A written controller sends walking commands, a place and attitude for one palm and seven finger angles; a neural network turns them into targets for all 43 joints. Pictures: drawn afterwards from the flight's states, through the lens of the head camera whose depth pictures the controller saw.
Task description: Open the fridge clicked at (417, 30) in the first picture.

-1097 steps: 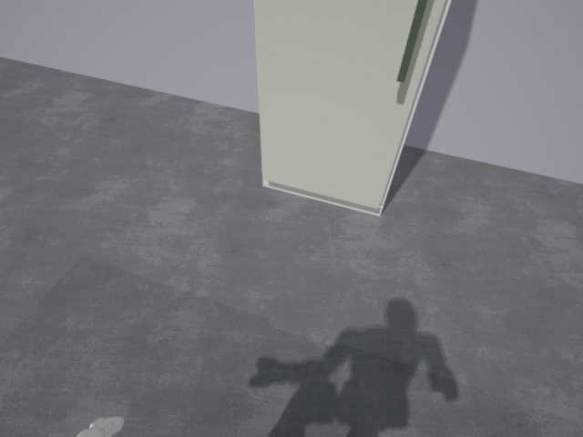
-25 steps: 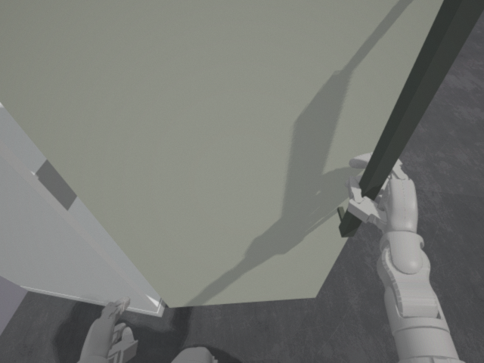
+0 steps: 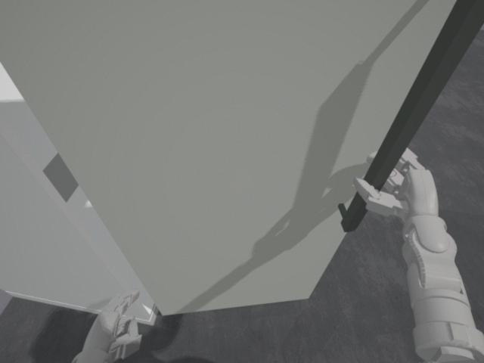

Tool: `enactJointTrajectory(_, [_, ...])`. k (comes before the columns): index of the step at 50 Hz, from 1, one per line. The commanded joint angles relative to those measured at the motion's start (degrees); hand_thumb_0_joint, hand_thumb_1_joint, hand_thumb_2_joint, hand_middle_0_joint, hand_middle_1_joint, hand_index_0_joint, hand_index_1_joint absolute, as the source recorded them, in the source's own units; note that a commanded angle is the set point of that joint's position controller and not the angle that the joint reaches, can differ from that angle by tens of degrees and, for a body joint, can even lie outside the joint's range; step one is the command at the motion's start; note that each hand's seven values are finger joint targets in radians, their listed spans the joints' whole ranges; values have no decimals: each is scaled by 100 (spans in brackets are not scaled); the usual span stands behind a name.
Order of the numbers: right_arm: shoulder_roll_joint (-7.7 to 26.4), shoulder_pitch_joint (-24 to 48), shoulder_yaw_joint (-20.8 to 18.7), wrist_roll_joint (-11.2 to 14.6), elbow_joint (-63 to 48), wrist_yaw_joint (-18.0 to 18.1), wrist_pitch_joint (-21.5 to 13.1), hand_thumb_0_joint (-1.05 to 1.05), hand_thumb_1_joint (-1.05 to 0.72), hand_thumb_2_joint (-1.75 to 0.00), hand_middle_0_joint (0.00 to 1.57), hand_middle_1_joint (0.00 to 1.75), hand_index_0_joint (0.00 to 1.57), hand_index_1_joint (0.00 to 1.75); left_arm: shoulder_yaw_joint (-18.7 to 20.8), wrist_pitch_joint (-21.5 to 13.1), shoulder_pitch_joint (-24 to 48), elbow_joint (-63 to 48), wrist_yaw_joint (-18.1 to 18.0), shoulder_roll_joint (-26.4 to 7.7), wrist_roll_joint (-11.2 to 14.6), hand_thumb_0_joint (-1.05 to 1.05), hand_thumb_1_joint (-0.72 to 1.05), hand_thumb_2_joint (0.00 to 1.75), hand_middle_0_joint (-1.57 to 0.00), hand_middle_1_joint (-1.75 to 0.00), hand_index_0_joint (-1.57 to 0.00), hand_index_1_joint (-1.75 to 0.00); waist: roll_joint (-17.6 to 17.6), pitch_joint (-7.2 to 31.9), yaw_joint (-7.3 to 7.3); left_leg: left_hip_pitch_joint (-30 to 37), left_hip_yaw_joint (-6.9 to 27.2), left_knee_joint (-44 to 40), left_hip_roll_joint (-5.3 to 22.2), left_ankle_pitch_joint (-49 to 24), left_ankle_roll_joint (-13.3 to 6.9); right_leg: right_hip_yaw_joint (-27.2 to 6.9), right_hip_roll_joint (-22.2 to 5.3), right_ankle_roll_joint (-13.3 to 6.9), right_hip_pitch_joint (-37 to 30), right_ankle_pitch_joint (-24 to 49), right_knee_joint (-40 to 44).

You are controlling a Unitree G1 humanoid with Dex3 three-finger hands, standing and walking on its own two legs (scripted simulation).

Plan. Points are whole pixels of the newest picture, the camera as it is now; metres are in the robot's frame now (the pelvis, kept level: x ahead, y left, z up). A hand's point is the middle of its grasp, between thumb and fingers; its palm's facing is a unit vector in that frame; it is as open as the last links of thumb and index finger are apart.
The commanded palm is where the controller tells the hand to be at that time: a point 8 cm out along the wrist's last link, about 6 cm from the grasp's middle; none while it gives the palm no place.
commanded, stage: loosen the grip on the handle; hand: right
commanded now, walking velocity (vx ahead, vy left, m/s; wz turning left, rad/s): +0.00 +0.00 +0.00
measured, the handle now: (386, 138) +0.43 -0.18 +0.18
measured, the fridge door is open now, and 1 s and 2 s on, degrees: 73 73 73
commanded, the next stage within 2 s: slip the hand off the handle in 0.42 s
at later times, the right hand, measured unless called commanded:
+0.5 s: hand (377, 202) +0.37 -0.19 +0.09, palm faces +0.08 +0.97 -0.21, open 14.2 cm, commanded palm +0.34 -0.24 +0.10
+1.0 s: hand (415, 208) +0.36 -0.25 +0.09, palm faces +0.10 +0.97 -0.21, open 14.7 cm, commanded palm +0.34 -0.29 +0.10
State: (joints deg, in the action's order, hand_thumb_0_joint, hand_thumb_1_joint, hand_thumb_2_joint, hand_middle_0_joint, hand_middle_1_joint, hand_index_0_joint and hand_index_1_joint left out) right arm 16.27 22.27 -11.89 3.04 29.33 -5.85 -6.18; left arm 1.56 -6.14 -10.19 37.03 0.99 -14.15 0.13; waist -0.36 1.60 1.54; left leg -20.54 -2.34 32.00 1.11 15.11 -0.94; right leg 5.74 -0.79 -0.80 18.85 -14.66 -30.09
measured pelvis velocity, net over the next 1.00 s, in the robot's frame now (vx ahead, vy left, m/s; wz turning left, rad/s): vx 0.01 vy -0.02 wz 0.01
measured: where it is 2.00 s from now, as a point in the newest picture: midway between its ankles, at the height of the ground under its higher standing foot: outside the picture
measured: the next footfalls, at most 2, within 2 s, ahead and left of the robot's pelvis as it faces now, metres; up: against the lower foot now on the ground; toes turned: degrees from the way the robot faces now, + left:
none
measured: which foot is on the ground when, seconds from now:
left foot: down 0.00-1.00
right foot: down 0.00-1.00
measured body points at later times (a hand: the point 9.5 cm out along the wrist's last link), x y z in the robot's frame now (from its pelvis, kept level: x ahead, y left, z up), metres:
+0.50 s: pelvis -0.02 +0.02 -0.02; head +0.01 +0.03 +0.43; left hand +0.05 +0.28 -0.13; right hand +0.36 -0.24 +0.10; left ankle +0.01 +0.11 -0.73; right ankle +0.01 -0.10 -0.73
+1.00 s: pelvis +0.01 -0.02 -0.02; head +0.03 -0.03 +0.43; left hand +0.15 +0.23 -0.11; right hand +0.35 -0.30 +0.10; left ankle +0.01 +0.11 -0.73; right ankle +0.01 -0.10 -0.73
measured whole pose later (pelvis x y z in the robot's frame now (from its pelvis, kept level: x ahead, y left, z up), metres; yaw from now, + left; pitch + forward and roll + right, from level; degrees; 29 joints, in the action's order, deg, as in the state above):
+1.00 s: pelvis +0.01 -0.02 -0.02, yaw +1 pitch +6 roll +2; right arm 21.2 15.6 -13.6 5.2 25.3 -8.6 -12.2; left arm -0.5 -6.6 -16.0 35.5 -2.4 -14.7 1.9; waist 1.0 4.7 -0.2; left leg -26.4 -2.0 38.6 0.2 18.6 0.6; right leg 1.6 0.9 -2.7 27.1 -21.2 -41.8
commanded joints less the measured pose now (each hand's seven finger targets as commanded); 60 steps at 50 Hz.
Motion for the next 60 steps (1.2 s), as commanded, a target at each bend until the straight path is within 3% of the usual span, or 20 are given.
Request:
enactJointTrajectory(1, [1017,968,-513,-45,-841,16,-894,0,19,-37,45,140,45,140,322,-69,-455,-769,91,-891,32,0,90,90,-20,-30,-20,-30,-297,1735,-166,288,-30,156,-158,-2229,-32,-305,-30,-18,-488,2174,-332])
enactJointTrajectory(4, [1519,1534,-596,-206,-573,42,-1048,0,55,-20,42,137,42,137,263,43,-403,-946,1,-903,131,0,90,90,-20,-30,-20,-30,-80,1511,-115,206,196,80,-91,-1290,-5,-163,103,-98,252,718,-367])
enactJointTrajectory(6, [1501,1919,-354,-173,-556,-27,-1114,0,55,-20,40,133,40,133,203,28,-357,-1030,-89,-870,215,0,90,90,-20,-30,-20,-30,125,1404,-37,72,404,-151,-36,-419,16,-90,153,-130,496,-12,-352])
enactJointTrajectory(11, [1774,2934,-271,142,-169,-128,-1276,0,55,-20,33,125,33,125,156,-64,-381,-845,-293,-946,312,0,90,90,-20,-30,-20,-30,-223,1135,191,-152,1025,-760,119,1629,81,-167,150,-125,1005,-896,-496])
enactJointTrajectory(12, [2520,2997,-919,204,-715,-87,-1393,0,55,-20,32,123,32,123,235,-77,-370,-837,-308,-1000,285,0,90,90,-20,-30,-20,-30,-96,1797,-45,360,1222,-716,165,1593,72,-214,146,-128,933,-714,-531])
enactJointTrajectory(13, [2608,2973,-949,180,-630,-41,-1423,0,55,-20,30,122,30,122,208,-57,-378,-759,-327,-993,266,0,90,90,-20,-30,-20,-30,-10,1883,-33,486,1226,-643,139,1485,62,-279,162,-128,1003,-686,-527])
enactJointTrajectory(15, [2077,2818,-678,285,-527,-74,-1526,0,55,-20,28,118,28,118,162,-129,-400,-742,-313,-875,274,0,90,90,-20,-30,-20,-30,-57,1809,0,479,1173,-612,105,1312,48,-337,159,-133,996,-613,-506])
enactJointTrajectory(17, [1984,2424,-612,337,-303,-133,-1541,0,55,-20,25,115,25,115,133,-182,-394,-696,-321,-903,279,0,90,90,-20,-30,-20,-30,-25,1621,-17,357,1135,-576,103,1234,49,-368,168,-136,1058,-639,-507])
enactJointTrajectory(23, [2160,1976,-891,385,-301,-130,-1347,0,55,-20,25,115,25,115,152,-221,-480,-656,-355,-948,257,0,90,90,-20,-30,-20,-30,-396,1453,-49,336,1077,-419,118,706,113,-411,151,-163,1168,-410,-590])
enactJointTrajectory(25, [1862,1934,-683,395,-549,-146,-1318,0,55,-20,25,115,25,115,126,-262,-529,-704,-352,-899,249,0,90,90,-20,-30,-20,-30,-300,1618,-52,334,912,-282,63,199,104,-403,159,-167,966,-155,-567])
enactJointTrajectory(26, [2501,2226,-1159,343,-551,-80,-1308,0,55,-20,25,115,25,115,135,-251,-566,-627,-395,-967,243,0,90,90,-20,-30,-20,-30,-264,1689,-39,336,876,-240,36,43,111,-407,140,-182,919,-79,-582])
enactJointTrajectory(28, [2608,2055,-1319,273,-490,-42,-1218,0,55,-20,25,115,25,115,122,-204,-608,-603,-421,-955,213,0,90,90,-20,-30,-20,-30,-238,1744,-80,437,731,-66,-11,-436,110,-422,147,-195,903,164,-570])
enactJointTrajectory(30, [2086,1705,-1014,329,-651,-104,-1190,0,55,-20,25,115,25,115,99,-246,-602,-732,-402,-889,216,0,90,90,-20,-30,-20,-30,-33,1869,-125,363,465,79,-102,-980,58,-405,146,-178,563,509,-518])
enactJointTrajectory(33, [1940,1605,-853,252,-993,-121,-1163,0,55,-20,25,115,25,115,110,-263,-641,-781,-386,-891,187,0,90,90,-20,-30,-20,-30,302,1993,-100,137,253,237,-175,-1308,-14,-495,99,-154,133,1024,-552])
enactJointTrajectory(39, [1866,1328,-796,317,-1266,-233,-1054,0,55,-20,25,115,25,115,144,-268,-673,-812,-385,-947,204,0,90,90,-20,-30,-20,-30,255,1920,-57,-210,102,306,-229,-1309,-37,-664,-7,-38,-222,1551,-611])
enactJointTrajectory(41, [1581,1303,-506,340,-1432,-293,-999,0,55,-20,25,115,25,115,122,-293,-581,-863,-384,-903,220,0,90,90,-20,-30,-20,-30,528,1757,-44,-400,66,301,-227,-1144,-47,-720,-24,45,-329,1575,-599])
enactJointTrajectory(43, [1802,1487,-632,278,-1560,-231,-993,0,55,-20,25,115,25,115,130,-273,-585,-794,-428,-945,203,0,90,90,-20,-30,-20,-30,566,1701,-22,-517,45,340,-242,-1025,-69,-834,-62,117,-408,1722,-603])
enactJointTrajectory(46, [1652,1464,-466,284,-1851,-237,-1006,0,55,-20,25,115,25,115,146,-316,-618,-815,-411,-923,192,0,90,90,-20,-30,-20,-30,740,2021,-48,-626,-8,394,-248,-979,-63,-1011,-131,292,-806,2214,-634])
enactJointTrajectory(54, [2052,1842,-767,263,-1229,-320,-891,0,55,-20,25,115,25,115,59,-237,-562,-726,-498,-962,201,0,90,90,-20,-30,-20,-30,557,1696,-20,-677,-16,325,-238,-556,-108,-1055,-62,288,-394,1286,-517])
enactJointTrajectory(60, [1841,528,-829,498,-1624,-607,-950,0,55,-20,25,115,25,115,87,-277,-568,-950,-397,-911,192,0,90,90,-20,-30,-20,-30,487,2061,-267,-300,-40,389,-261,-1031,-94,-969,-68,294,-437,2038,-627])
